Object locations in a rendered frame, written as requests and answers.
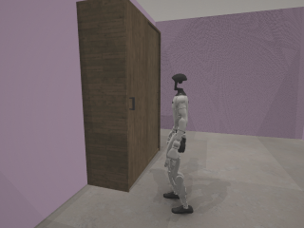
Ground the left robot forearm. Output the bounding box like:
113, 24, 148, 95
172, 119, 186, 150

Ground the wardrobe door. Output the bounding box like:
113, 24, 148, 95
148, 25, 159, 159
124, 0, 149, 187

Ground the robot right hand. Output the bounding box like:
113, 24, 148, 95
166, 131, 175, 144

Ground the robot left hand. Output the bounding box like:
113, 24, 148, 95
164, 147, 179, 170

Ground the robot left thigh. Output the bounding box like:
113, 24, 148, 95
169, 140, 186, 181

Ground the robot left upper arm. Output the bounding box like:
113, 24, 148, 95
176, 96, 188, 124

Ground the right robot foot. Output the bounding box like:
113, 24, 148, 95
163, 191, 180, 200

